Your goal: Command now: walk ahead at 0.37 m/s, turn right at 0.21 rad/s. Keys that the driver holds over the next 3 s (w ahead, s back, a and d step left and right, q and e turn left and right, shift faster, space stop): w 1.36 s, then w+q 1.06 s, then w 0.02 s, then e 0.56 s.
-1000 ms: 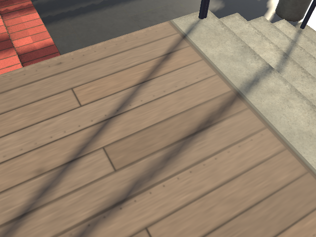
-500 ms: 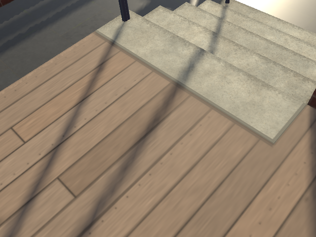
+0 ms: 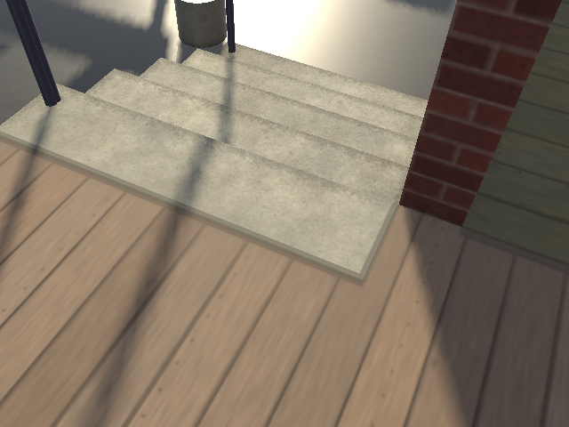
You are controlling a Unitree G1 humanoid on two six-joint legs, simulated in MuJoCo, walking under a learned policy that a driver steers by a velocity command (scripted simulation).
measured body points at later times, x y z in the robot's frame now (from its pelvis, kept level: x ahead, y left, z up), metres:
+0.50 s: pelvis +0.22 -0.03 -0.01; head +0.26 -0.04 +0.44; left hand +0.21 +0.25 -0.13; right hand +0.45 -0.27 -0.09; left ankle +0.42 +0.10 -0.71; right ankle +0.07 -0.15 -0.74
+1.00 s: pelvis +0.50 +0.00 +0.00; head +0.52 +0.00 +0.45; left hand +0.70 +0.23 -0.09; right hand +0.52 -0.29 -0.12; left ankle +0.42 +0.08 -0.74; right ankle +0.68 -0.17 -0.70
